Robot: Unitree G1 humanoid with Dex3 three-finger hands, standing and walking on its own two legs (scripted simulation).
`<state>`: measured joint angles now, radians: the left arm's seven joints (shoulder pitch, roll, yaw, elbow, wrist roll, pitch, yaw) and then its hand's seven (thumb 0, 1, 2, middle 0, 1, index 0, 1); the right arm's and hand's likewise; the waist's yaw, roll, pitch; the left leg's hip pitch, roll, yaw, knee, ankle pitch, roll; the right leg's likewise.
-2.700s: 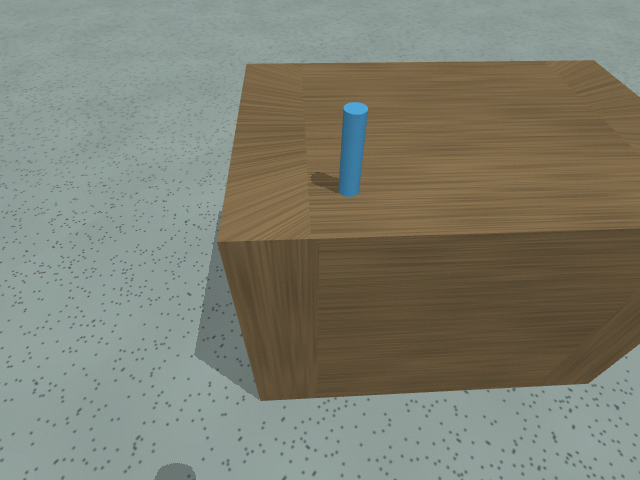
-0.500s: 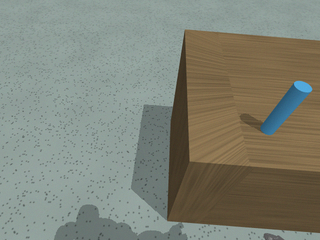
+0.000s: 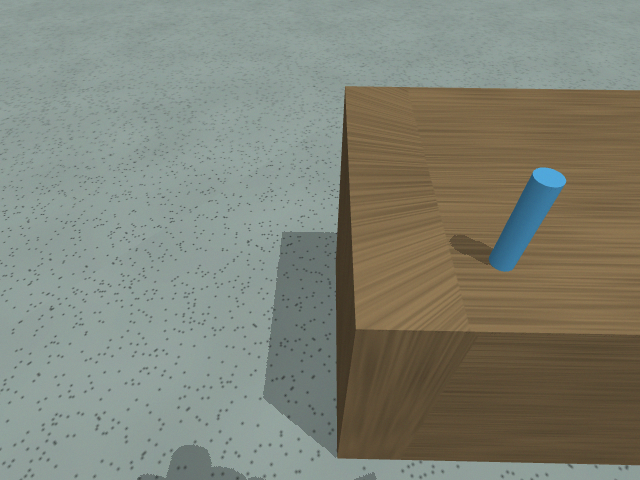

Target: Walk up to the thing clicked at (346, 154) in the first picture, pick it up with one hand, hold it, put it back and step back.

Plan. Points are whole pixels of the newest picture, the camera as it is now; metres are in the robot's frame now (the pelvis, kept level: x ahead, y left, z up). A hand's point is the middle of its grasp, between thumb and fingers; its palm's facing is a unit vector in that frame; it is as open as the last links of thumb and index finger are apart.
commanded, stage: walk up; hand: right
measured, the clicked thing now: (522, 224) +0.47 -0.28 +0.06
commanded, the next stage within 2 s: stand in 0.94 s
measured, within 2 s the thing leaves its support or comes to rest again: neither
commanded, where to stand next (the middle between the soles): +0.03 -0.01 m, yaw -1 degrees
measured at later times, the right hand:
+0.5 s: hand out of the picture +0.06 -0.26 -0.15, palm faces +0.00 +0.94 -0.35, open 7.4 cm
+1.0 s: hand out of the picture +0.10 -0.25 -0.15, palm faces +0.00 +0.94 -0.34, open 7.4 cm
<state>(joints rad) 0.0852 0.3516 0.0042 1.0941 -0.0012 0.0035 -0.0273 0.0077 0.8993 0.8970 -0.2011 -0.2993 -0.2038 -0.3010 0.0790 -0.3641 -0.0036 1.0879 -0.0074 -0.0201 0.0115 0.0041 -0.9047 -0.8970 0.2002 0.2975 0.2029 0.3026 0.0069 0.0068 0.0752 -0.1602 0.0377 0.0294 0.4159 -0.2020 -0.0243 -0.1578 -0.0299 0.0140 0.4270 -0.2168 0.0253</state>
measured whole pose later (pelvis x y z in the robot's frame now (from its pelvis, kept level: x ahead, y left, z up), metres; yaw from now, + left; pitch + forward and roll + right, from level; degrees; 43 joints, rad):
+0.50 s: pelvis +0.00 +0.00 +0.00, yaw -1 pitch -2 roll +0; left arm 0.09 0.34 0.03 1.15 0.01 0.01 -0.03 0.01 0.90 0.90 -0.20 -0.30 -0.20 -0.30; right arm 0.11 -0.35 -0.01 1.16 -0.02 -0.02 0.01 0.00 -0.91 -0.90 0.20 0.30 0.20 0.30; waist 0.00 0.00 0.05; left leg -0.14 0.05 0.04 0.34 -0.16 -0.03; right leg -0.14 -0.02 0.02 0.34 -0.17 0.02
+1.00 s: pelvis +0.02 +0.00 +0.01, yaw -1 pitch -2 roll +0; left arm 0.09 0.34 0.02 1.14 0.01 0.00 -0.02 0.01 0.90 0.90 -0.20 -0.30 -0.20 -0.30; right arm 0.07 -0.35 -0.02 1.14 -0.01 -0.01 0.01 0.00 -0.91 -0.90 0.20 0.30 0.20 0.30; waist 0.00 0.00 0.05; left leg -0.11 0.04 0.04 0.32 -0.18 -0.03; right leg -0.11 -0.02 0.02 0.33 -0.18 0.03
